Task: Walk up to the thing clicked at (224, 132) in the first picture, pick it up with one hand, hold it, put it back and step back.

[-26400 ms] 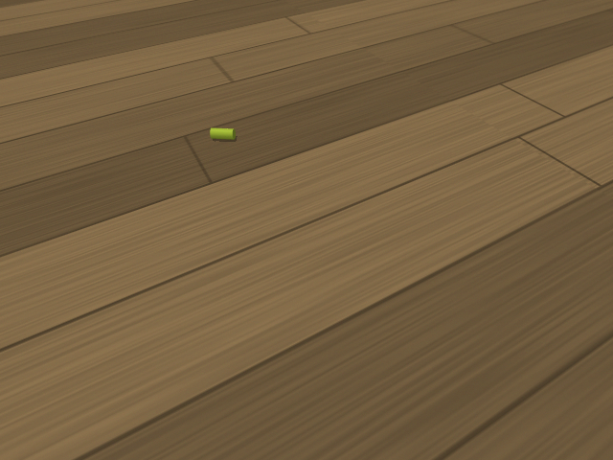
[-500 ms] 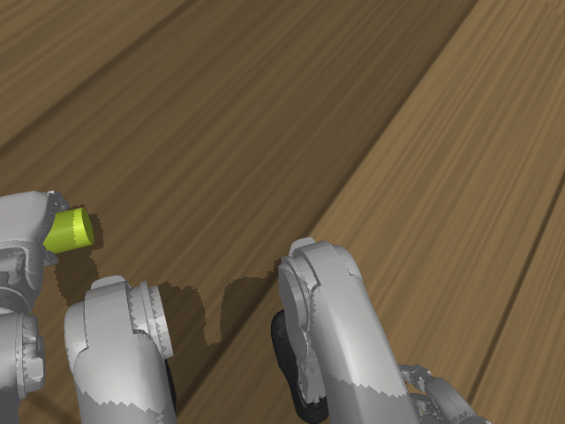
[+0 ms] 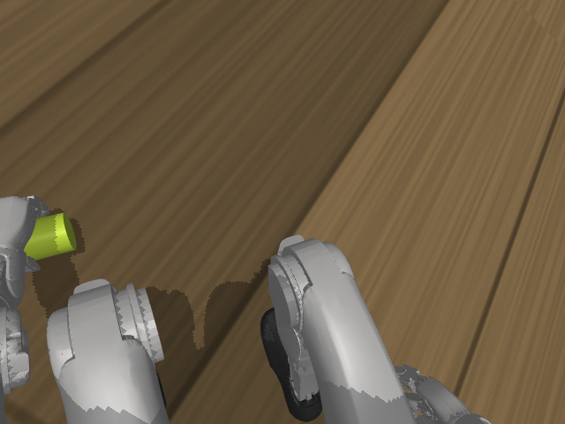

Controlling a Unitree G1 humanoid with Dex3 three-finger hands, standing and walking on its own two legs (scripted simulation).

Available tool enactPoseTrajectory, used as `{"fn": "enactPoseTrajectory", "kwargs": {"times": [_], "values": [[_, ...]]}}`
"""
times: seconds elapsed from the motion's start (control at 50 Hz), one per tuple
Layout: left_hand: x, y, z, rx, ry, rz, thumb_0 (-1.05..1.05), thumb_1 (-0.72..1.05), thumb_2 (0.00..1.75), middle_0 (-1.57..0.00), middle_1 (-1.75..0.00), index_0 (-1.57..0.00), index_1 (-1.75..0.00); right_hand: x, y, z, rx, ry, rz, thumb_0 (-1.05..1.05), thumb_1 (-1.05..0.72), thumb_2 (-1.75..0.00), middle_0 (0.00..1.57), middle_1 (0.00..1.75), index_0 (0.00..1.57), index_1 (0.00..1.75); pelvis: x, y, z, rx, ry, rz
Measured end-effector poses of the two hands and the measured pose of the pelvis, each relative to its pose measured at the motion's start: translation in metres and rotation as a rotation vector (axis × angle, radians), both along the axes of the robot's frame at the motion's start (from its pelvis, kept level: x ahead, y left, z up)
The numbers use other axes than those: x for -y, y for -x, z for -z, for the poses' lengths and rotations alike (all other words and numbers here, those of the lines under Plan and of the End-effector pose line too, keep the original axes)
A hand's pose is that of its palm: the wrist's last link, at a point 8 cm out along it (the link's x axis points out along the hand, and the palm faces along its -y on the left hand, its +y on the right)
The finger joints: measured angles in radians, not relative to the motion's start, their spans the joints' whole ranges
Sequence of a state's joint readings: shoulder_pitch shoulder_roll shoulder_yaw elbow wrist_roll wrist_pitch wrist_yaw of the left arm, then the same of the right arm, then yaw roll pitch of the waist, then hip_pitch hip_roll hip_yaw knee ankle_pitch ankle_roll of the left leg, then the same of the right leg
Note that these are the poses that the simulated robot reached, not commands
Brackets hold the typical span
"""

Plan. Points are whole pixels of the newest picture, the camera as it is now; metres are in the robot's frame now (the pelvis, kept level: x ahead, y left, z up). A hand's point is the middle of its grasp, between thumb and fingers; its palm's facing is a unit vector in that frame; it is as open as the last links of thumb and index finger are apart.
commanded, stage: rest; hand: left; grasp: from above
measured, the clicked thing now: (20, 243) +0.40 +0.30 -0.26
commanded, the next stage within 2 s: open in 0.20 s
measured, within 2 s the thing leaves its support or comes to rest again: rests again in 0.70 s
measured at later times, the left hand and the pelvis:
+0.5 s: hand (16, 246) +0.39 +0.30 -0.23, palm faces -0.45 -0.11 -0.89, open 9.0 cm; pelvis +0.00 +0.01 +0.01, yaw -2 degrees
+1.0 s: hand (6, 243) +0.39 +0.31 -0.23, palm faces -0.46 -0.15 -0.88, open 12.8 cm; pelvis -0.01 +0.00 +0.01, yaw -2 degrees
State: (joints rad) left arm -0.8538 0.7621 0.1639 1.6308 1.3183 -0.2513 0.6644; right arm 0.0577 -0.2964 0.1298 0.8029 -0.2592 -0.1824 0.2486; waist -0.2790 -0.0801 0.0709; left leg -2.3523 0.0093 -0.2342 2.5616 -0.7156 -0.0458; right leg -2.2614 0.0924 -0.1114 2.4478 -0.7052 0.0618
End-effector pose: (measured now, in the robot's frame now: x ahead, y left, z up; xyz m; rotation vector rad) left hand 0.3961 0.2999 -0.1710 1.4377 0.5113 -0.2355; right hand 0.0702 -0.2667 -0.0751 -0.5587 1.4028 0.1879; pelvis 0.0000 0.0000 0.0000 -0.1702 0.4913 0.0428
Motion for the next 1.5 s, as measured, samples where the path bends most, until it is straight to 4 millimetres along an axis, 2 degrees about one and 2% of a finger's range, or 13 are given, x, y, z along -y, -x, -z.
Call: {"fn": "enactPoseTrajectory", "kwargs": {"times": [0.22, 0.42, 0.62, 0.82, 1.04, 1.34, 1.44, 1.5], "values": [[0.0, -0.001, 0.0, 0.003, -0.003, 0.012, -0.02, 0.19, 0.19, -0.95, -0.13, -0.94, -0.16, -0.005, 0.012, -0.007, -0.017, -0.017, -0.037, 0.0, -0.9, -0.89, 0.2, 0.3, 0.2, 0.3, -0.001, 0.002, -0.001, 0.016, 0.012, 0.008], [0.0, 0.001, 0.0, 0.009, -0.006, 0.021, -0.02, 0.18, 0.24, -0.91, -0.19, -0.9, -0.22, -0.009, 0.011, -0.016, -0.013, -0.027, -0.073, 0.0, -0.9, -0.89, 0.2, 0.3, 0.2, 0.3, -0.004, 0.004, -0.005, 0.022, 0.027, 0.011], [0.001, 0.0, 0.001, 0.026, -0.021, 0.036, -0.01, 0.1, 0.48, -0.74, -0.42, -0.73, -0.44, -0.011, 0.008, -0.022, 0.001, -0.042, -0.093, 0.0, -0.9, -0.89, 0.2, 0.3, 0.2, 0.3, -0.006, 0.005, -0.007, 0.026, 0.036, 0.013], [-0.004, -0.012, -0.001, 0.033, -0.022, -0.022, 0.0, -0.1, 0.68, -0.48, -0.63, -0.47, -0.64, -0.011, 0.01, -0.026, 0.007, -0.059, -0.096, 0.0, -0.9, -0.89, 0.2, 0.3, 0.2, 0.3, -0.006, 0.005, -0.007, 0.025, 0.04, 0.014], [-0.013, -0.003, 0.0, -0.018, -0.001, -0.018, 0.0, -0.33, 0.88, -0.25, -0.82, -0.24, -0.84, -0.009, 0.021, -0.024, -0.019, -0.046, -0.078, 0.0, -0.9, -0.89, 0.2, 0.3, 0.2, 0.3, -0.004, 0.008, -0.007, 0.036, 0.037, 0.013], [0.005, -0.007, 0.001, 0.039, -0.021, 0.056, 0.0, -0.44, 0.96, -0.08, -0.98, -0.1, -0.98, -0.009, 0.017, -0.027, -0.012, -0.03, -0.091, 0.0, -0.89, -0.89, 0.2, 0.3, 0.2, 0.3, -0.006, 0.008, -0.008, 0.031, 0.04, 0.02], [0.001, -0.013, -0.001, 0.083, -0.027, -0.018, 0.0, -0.45, 0.95, -0.07, -0.99, -0.1, -0.98, -0.01, 0.013, -0.028, 0.0, -0.048, -0.09, 0.0, -0.9, -0.89, 0.2, 0.3, 0.2, 0.3, -0.006, 0.007, -0.008, 0.025, 0.041, 0.021], [-0.007, -0.017, -0.01, 0.126, -0.031, -0.081, 0.0, -0.45, 0.95, -0.07, -0.99, -0.1, -0.97, -0.01, 0.011, -0.025, 0.01, -0.068, -0.074, 0.0, -0.9, -0.89, 0.2, 0.3, 0.2, 0.3, -0.005, 0.005, -0.007, 0.013, 0.038, 0.018]]}}
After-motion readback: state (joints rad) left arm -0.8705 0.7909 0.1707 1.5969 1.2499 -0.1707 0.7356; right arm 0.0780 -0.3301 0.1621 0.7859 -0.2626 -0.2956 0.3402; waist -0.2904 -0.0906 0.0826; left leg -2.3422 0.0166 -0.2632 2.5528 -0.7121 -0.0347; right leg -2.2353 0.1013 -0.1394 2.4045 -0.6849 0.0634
